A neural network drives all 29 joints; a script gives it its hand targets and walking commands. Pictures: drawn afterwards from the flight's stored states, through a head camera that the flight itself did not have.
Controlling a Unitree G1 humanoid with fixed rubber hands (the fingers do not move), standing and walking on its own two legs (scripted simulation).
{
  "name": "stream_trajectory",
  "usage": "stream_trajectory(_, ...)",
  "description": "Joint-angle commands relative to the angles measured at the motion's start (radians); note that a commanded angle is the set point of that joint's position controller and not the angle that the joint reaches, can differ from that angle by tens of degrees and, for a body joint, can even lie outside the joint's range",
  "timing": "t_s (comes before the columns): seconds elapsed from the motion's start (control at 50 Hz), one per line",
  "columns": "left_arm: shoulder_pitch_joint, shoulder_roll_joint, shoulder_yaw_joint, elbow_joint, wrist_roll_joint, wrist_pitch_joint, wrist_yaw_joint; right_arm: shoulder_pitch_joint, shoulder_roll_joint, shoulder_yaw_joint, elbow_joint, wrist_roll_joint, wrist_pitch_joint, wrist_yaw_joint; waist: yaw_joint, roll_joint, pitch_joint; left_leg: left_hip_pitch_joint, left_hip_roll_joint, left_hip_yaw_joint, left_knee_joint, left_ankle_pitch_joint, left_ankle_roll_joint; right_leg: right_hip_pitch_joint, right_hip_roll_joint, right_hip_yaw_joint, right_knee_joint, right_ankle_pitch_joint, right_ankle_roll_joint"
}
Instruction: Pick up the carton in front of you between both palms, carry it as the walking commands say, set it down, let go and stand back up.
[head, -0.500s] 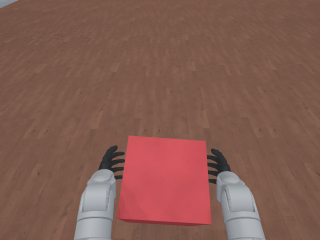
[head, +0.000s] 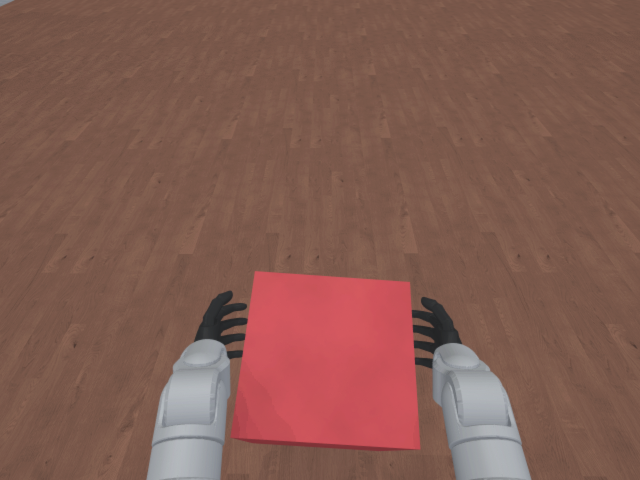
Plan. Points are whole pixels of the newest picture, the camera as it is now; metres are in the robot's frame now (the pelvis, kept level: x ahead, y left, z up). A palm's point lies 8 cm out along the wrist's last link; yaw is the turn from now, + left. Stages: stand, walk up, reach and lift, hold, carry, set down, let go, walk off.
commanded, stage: carry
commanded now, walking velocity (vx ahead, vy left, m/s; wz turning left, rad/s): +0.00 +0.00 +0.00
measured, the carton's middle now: (323, 370) +0.31 +0.01 -0.07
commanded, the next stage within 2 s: hold in 0.32 s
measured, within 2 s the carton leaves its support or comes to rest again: neither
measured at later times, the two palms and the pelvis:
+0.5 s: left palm (202, 353) +0.27 +0.16 +0.04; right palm (441, 359) +0.27 -0.14 +0.02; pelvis +0.00 +0.01 +0.01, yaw +0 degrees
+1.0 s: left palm (191, 369) +0.25 +0.17 +0.04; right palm (438, 366) +0.26 -0.13 +0.03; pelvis -0.02 +0.01 +0.00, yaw +1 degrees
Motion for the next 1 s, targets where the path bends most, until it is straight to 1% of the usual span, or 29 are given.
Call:
stream_trajectory(0.0,-0.457,-0.889,-0.54,-0.062,-0.256,-0.059,-0.265,-0.487,0.957,0.539,-0.098,0.26,-0.069,0.259,-0.001,0.018,-0.256,-0.016,0.128,-0.122,-0.097,0.152,0.03,0.205,-0.153,0.177,-0.041,0.108,-0.002)
stream_trajectory(0.04,-0.442,-0.904,-0.517,0.0,-0.24,-0.051,-0.268,-0.496,0.952,0.526,-0.092,0.244,-0.074,0.263,0.003,0.028,-0.201,-0.042,0.135,-0.129,-0.118,0.172,0.033,0.167,-0.143,0.172,-0.05,0.072,-0.002)
stream_trajectory(0.08,-0.47,-0.906,-0.55,-0.046,-0.264,-0.062,-0.272,-0.499,0.961,0.539,-0.104,0.257,-0.071,0.261,0.003,-0.021,-0.223,-0.032,0.155,-0.147,-0.106,0.177,0.038,0.179,-0.136,0.174,-0.049,0.069,0.007)
stream_trajectory(0.12,-0.488,-0.924,-0.574,-0.085,-0.275,-0.055,-0.269,-0.517,0.97,0.55,-0.129,0.276,-0.067,0.267,0.002,0.014,-0.224,-0.042,0.141,-0.135,-0.103,0.158,0.036,0.194,-0.14,0.178,-0.062,0.086,0.004)
stream_trajectory(0.18,-0.476,-0.896,-0.558,-0.084,-0.268,-0.057,-0.263,-0.463,0.979,0.524,-0.053,0.259,-0.056,0.265,-0.001,-0.009,-0.211,-0.036,0.13,-0.128,-0.101,0.148,0.038,0.175,-0.141,0.178,-0.054,0.081,0.007)
stream_trajectory(0.2,-0.447,-0.91,-0.534,-0.049,-0.258,-0.055,-0.264,-0.49,0.971,0.543,-0.091,0.264,-0.064,0.265,0.002,-0.023,-0.249,-0.016,0.129,-0.12,-0.11,0.17,0.032,0.189,-0.142,0.183,-0.046,0.058,0.003)
stream_trajectory(0.22,-0.482,-0.904,-0.568,-0.095,-0.271,-0.064,-0.263,-0.484,0.966,0.537,-0.11,0.257,-0.07,0.263,0.001,0.015,-0.259,-0.012,0.129,-0.123,-0.098,0.182,0.036,0.198,-0.137,0.181,-0.045,0.082,0.008)
stream_trajectory(0.3,-0.412,-0.909,-0.547,-0.042,-0.261,-0.047,-0.262,-0.51,0.975,0.575,-0.147,0.284,-0.066,0.261,0.001,-0.021,-0.256,-0.038,0.137,-0.13,-0.092,0.208,0.037,0.222,-0.134,0.17,-0.035,0.15,0.01)
stream_trajectory(0.32,-0.392,-0.947,-0.596,-0.072,-0.289,-0.068,-0.273,-0.408,1.012,0.58,-0.143,0.309,-0.064,0.261,0.033,0.028,-0.275,-0.052,-0.049,-0.218,-0.136,0.354,0.037,0.555,0.063,0.296,-0.022,0.361,0.026)
stream_trajectory(0.34,-0.395,-0.912,-0.559,-0.067,-0.275,-0.079,-0.267,-0.388,0.996,0.582,-0.175,0.309,-0.073,0.256,0.01,0.072,-0.298,-0.048,-0.044,-0.224,-0.141,0.345,0.04,0.568,0.045,0.326,-0.021,0.384,0.024)
stream_trajectory(0.36,-0.387,-0.917,-0.545,-0.07,-0.269,-0.085,-0.259,-0.412,0.988,0.557,-0.136,0.303,-0.07,0.259,0.038,0.028,-0.275,-0.061,-0.027,-0.227,-0.145,0.362,0.035,0.57,0.055,0.321,-0.021,0.348,0.031)
stream_trajectory(0.4,-0.423,-0.909,-0.495,-0.039,-0.234,-0.102,-0.265,-0.424,0.945,0.498,-0.087,0.238,-0.083,0.25,0.003,0.021,-0.182,-0.129,-0.027,-0.226,-0.171,0.315,0.025,0.609,0.049,0.317,-0.038,0.312,0.025)
stream_trajectory(0.42,-0.452,-0.93,-0.525,-0.099,-0.24,-0.113,-0.256,-0.491,0.967,0.529,-0.146,0.263,-0.093,0.248,0.04,0.022,-0.216,-0.074,-0.021,-0.231,-0.167,0.279,0.034,0.58,0.046,0.32,-0.032,0.27,0.035)
stream_trajectory(0.46,-0.435,-0.913,-0.51,0.011,-0.247,-0.113,-0.265,-0.47,0.962,0.534,-0.144,0.258,-0.093,0.226,0.012,-0.002,-0.182,-0.072,-0.033,-0.233,-0.157,0.274,0.037,0.575,0.052,0.325,-0.047,0.276,0.032)
stream_trajectory(0.48,-0.45,-0.914,-0.53,-0.068,-0.263,-0.121,-0.258,-0.51,0.95,0.558,-0.159,0.274,-0.095,0.226,0.06,-0.01,-0.194,-0.05,-0.015,-0.246,-0.171,0.295,0.043,0.552,0.057,0.317,-0.031,0.278,0.039)
stream_trajectory(0.5,-0.457,-0.888,-0.511,-0.016,-0.252,-0.106,-0.255,-0.49,0.964,0.525,-0.123,0.273,-0.097,0.23,0.033,0.002,-0.172,-0.066,-0.021,-0.246,-0.167,0.248,0.039,0.562,0.056,0.324,-0.03,0.236,0.036)
stream_trajectory(0.54,-0.464,-0.877,-0.496,0.003,-0.232,-0.098,-0.247,-0.469,0.931,0.492,-0.076,0.25,-0.082,0.226,0.051,0.021,-0.084,-0.072,-0.009,-0.249,-0.173,0.201,0.046,0.521,0.051,0.315,-0.035,0.175,0.029)
stream_trajectory(0.56,-0.52,-0.878,-0.495,-0.01,-0.251,-0.107,-0.252,-0.499,0.952,0.498,-0.09,0.251,-0.085,0.229,0.012,0.004,-0.085,-0.138,-0.01,-0.241,-0.173,0.13,0.046,0.563,0.045,0.32,-0.032,0.133,0.03)
stream_trajectory(0.6,-0.52,-0.913,-0.501,0.01,-0.268,-0.112,-0.264,-0.502,0.97,0.538,-0.095,0.257,-0.079,0.229,0.029,-0.015,-0.134,-0.141,-0.007,-0.248,-0.188,0.177,0.049,0.601,0.035,0.327,-0.032,0.192,0.04)
stream_trajectory(0.64,-0.488,-0.896,-0.461,0.076,-0.247,-0.094,-0.274,-0.481,0.945,0.483,-0.071,0.221,-0.069,0.222,-0.015,-0.015,-0.087,-0.096,-0.008,-0.247,-0.191,0.169,0.043,0.534,0.056,0.307,-0.045,0.144,0.037)
stream_trajectory(0.68,-0.482,-0.91,-0.452,0.095,-0.223,-0.092,-0.282,-0.516,0.948,0.47,-0.065,0.238,-0.074,0.229,0.003,0.036,-0.053,-0.112,-0.023,-0.232,-0.199,0.173,0.033,0.528,0.056,0.309,-0.05,0.141,0.038)
stream_trajectory(0.74,-0.554,-0.902,-0.451,0.058,-0.222,-0.105,-0.269,-0.547,0.968,0.482,-0.053,0.245,-0.075,0.247,0.039,0.025,-0.078,-0.193,-0.001,-0.238,-0.216,0.099,0.043,0.627,0.05,0.304,-0.032,0.122,0.044)
stream_trajectory(0.76,-0.506,-0.909,-0.421,0.146,-0.217,-0.099,-0.27,-0.574,0.961,0.463,-0.048,0.24,-0.072,0.245,0.042,0.018,-0.053,-0.161,0.021,-0.258,-0.243,0.112,0.056,0.567,0.054,0.288,-0.015,0.129,0.06)
stream_trajectory(0.78,-0.549,-0.934,-0.43,0.129,-0.226,-0.109,-0.265,-0.547,0.971,0.47,0.007,0.231,-0.069,0.249,0.032,0.015,-0.034,-0.183,0.015,-0.26,-0.235,0.067,0.054,0.58,0.048,0.298,-0.034,0.078,0.043)
stream_trajectory(0.86,-0.542,-0.943,-0.466,0.102,-0.251,-0.125,-0.269,-0.555,1.004,0.499,-0.049,0.264,-0.081,0.269,0.01,0.016,-0.068,-0.154,0.027,-0.255,-0.245,0.065,0.065,0.564,0.064,0.289,-0.01,0.082,0.052)
stream_trajectory(0.88,-0.545,-0.942,-0.441,0.106,-0.239,-0.13,-0.273,-0.601,1.006,0.494,-0.023,0.253,-0.079,0.275,0.056,-0.033,-0.12,-0.144,0.017,-0.256,-0.23,0.033,0.062,0.571,0.07,0.282,-0.017,0.066,0.058)
stream_trajectory(0.9,-0.577,-0.973,-0.459,0.108,-0.227,-0.13,-0.276,-0.58,1.009,0.493,-0.014,0.242,-0.082,0.272,0.007,0.044,-0.078,-0.176,0.019,-0.244,-0.244,0.001,0.057,0.569,0.058,0.293,-0.012,0.041,0.054)
stream_trajectory(0.94,-0.613,-0.961,-0.446,0.126,-0.236,-0.134,-0.285,-0.597,1.032,0.477,0.012,0.231,-0.089,0.273,0.009,-0.024,-0.094,-0.144,0.015,-0.247,-0.222,-0.022,0.058,0.513,0.053,0.303,-0.041,-0.04,0.051)
stream_trajectory(0.98,-0.66,-0.955,-0.467,0.078,-0.252,-0.139,-0.291,-0.557,1.021,0.454,0.037,0.223,-0.087,0.275,-0.008,0.052,-0.065,-0.196,0.019,-0.241,-0.24,-0.077,0.052,0.557,0.058,0.296,-0.027,-0.053,0.049)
